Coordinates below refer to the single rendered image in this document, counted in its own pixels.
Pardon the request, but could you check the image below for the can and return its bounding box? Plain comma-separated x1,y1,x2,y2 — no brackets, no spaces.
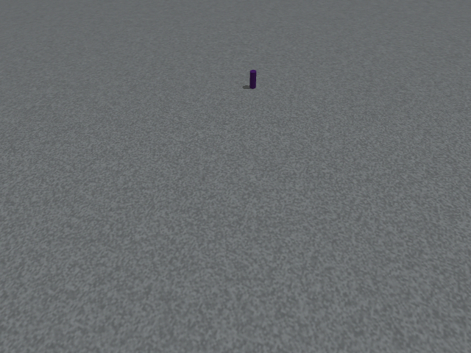
249,70,256,89

